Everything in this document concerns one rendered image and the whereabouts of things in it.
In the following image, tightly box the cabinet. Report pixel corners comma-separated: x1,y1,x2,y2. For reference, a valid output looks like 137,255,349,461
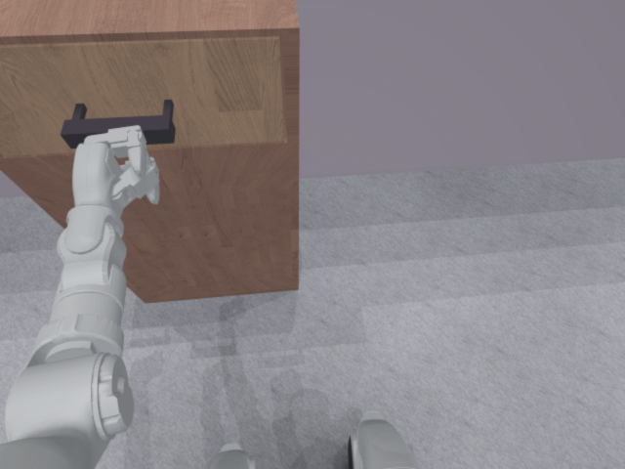
0,0,300,303

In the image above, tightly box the handle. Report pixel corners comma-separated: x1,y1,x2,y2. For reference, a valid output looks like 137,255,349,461
61,100,176,149

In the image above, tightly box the drawer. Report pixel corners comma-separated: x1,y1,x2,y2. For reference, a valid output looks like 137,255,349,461
0,36,284,156

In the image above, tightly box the robot right thigh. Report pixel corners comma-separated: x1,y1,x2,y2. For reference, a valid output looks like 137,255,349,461
351,419,421,469

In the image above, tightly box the left robot hand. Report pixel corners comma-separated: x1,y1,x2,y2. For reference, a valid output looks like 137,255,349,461
72,125,159,218

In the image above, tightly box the robot left upper arm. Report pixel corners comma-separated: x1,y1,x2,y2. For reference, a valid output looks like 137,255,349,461
0,352,135,469

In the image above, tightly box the right robot shin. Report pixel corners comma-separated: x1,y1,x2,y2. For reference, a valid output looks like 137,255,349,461
358,411,383,425

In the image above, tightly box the left robot forearm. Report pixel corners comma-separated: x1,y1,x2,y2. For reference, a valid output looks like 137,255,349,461
4,204,127,442

